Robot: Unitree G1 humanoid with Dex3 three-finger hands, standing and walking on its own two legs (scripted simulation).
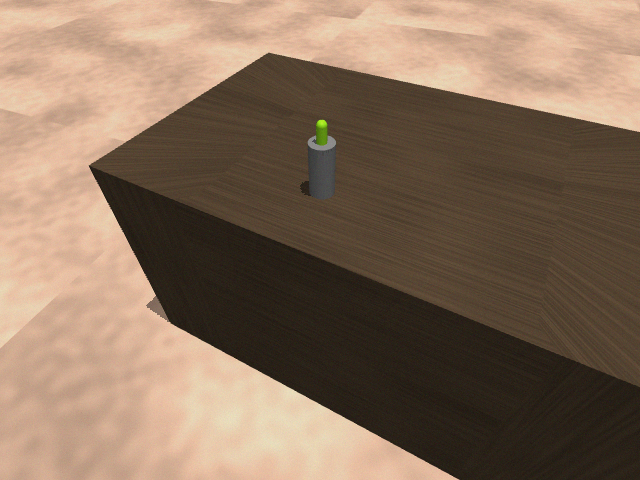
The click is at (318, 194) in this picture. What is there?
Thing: necked bottle
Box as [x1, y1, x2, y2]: [308, 120, 335, 198]
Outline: 319,120 316,123 316,135 308,140 309,192 312,196 316,198 327,198 331,196 334,192 335,140 326,134 326,122 324,120
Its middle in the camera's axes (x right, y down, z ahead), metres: +0.00 -0.17 +0.81
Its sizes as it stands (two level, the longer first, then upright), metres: 0.057 0.057 0.172
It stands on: a support 0.70 m high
